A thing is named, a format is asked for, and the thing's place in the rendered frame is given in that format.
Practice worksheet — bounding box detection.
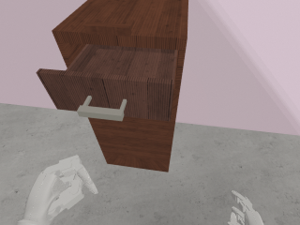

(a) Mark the drawer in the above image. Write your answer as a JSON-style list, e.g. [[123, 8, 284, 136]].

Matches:
[[36, 44, 177, 122]]

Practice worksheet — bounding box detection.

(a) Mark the right robot hand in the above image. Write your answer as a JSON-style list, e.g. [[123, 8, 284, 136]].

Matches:
[[228, 190, 264, 225]]

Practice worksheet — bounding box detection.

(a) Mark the left robot hand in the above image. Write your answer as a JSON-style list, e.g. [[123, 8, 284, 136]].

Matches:
[[23, 155, 98, 225]]

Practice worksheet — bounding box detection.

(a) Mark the cabinet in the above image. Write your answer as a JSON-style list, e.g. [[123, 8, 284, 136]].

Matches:
[[52, 0, 188, 173]]

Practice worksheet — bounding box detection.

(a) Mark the handle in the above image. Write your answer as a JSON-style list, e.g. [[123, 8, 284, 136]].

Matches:
[[77, 96, 127, 122], [84, 22, 132, 37]]

